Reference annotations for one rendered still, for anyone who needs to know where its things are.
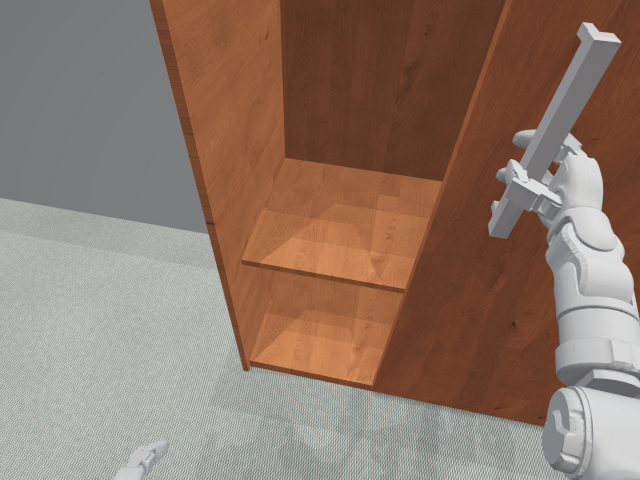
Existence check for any robot left hand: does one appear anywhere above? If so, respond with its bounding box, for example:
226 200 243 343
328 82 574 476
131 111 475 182
112 439 169 480

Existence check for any robot right hand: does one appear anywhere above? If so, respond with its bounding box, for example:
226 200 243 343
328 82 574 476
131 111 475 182
496 130 603 230

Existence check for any robot right upper arm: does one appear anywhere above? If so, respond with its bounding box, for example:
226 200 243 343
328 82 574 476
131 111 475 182
542 386 640 480

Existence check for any right robot forearm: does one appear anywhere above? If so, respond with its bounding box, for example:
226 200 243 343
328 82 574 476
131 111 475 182
546 207 640 399

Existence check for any wardrobe door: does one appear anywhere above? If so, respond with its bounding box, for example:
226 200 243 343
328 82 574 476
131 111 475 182
372 0 640 427

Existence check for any handle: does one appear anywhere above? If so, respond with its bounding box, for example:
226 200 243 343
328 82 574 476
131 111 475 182
488 22 622 239

